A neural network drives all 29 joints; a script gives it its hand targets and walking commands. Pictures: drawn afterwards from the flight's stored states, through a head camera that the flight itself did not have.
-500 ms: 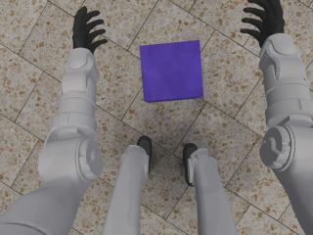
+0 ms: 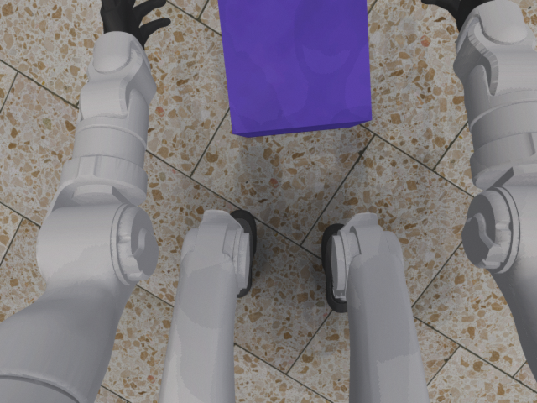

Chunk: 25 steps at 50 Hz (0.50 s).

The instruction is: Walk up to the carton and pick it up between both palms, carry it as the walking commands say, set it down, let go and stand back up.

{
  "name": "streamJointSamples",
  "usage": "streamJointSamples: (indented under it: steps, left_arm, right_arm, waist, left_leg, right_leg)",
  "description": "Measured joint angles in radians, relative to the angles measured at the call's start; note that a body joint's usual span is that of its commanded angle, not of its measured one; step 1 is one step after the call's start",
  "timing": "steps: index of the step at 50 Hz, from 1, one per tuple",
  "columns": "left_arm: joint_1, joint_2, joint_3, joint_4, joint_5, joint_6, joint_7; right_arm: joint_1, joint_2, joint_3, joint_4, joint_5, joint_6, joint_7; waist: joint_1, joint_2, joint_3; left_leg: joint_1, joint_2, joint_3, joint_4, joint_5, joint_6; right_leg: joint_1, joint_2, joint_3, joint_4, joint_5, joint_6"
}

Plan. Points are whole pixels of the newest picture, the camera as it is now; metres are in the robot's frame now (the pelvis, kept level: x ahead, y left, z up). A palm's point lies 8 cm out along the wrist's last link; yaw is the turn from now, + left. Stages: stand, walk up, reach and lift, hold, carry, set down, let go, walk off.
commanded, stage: reach and lift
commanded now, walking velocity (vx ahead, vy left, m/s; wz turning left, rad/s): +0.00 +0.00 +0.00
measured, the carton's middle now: (294, 73) +0.53 -0.01 -0.37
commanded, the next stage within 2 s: none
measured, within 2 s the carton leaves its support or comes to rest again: neither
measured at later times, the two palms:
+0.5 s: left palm (178, 72) +0.52 +0.18 -0.28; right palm (418, 52) +0.54 -0.20 -0.28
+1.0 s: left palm (181, 72) +0.52 +0.18 -0.29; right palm (411, 55) +0.54 -0.19 -0.29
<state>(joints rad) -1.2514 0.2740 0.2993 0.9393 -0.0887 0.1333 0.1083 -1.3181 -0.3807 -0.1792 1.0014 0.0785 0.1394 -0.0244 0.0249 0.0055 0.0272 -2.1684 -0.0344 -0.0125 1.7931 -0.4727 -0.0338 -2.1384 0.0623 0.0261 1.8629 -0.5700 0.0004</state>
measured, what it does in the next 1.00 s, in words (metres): lowers itself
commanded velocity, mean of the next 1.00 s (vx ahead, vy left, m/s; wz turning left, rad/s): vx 0.00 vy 0.00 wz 0.00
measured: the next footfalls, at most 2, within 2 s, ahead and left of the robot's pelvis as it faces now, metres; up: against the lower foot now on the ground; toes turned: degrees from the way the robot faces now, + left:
none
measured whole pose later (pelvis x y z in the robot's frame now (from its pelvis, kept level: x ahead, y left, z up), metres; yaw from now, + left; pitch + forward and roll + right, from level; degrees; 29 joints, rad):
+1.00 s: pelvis -0.02 +0.00 -0.11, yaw -1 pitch +35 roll +2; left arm -1.47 0.34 0.14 1.21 -0.26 0.02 0.13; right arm -1.54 -0.43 0.01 1.23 0.23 0.05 -0.06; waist 0.03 0.02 0.42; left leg -2.29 -0.01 0.01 2.20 -0.52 -0.02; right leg -2.26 0.03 0.00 2.27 -0.62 -0.02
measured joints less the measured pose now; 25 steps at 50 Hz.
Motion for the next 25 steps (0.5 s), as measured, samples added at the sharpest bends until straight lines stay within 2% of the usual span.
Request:
streamJointSamples:
  steps: [25]
  left_arm:
    - [-0.168, 0.049, -0.125, 0.185, -0.114, -0.087, 0.030]
  right_arm:
    - [-0.174, -0.050, 0.134, 0.162, 0.120, -0.078, -0.042]
  waist:
    - [-0.001, 0.014, 0.334]
  left_leg:
    - [-0.127, 0.010, 0.015, 0.358, -0.049, 0.009]
  right_leg:
    - [-0.119, -0.006, -0.014, 0.355, -0.055, 0.006]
